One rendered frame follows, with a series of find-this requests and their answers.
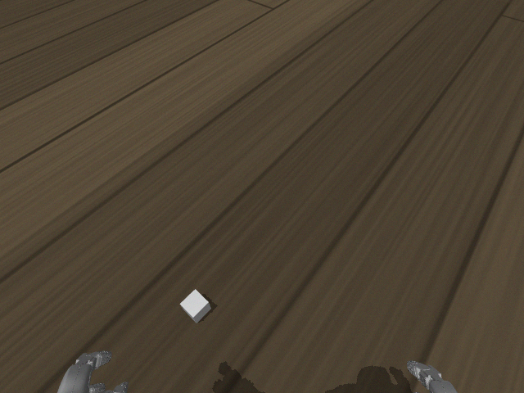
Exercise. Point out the right robot hand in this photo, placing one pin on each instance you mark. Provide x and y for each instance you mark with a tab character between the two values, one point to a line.
430	378

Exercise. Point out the cube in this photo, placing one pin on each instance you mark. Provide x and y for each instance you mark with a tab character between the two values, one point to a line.
196	306

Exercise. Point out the left robot hand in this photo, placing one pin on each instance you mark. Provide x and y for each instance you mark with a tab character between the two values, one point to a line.
77	378

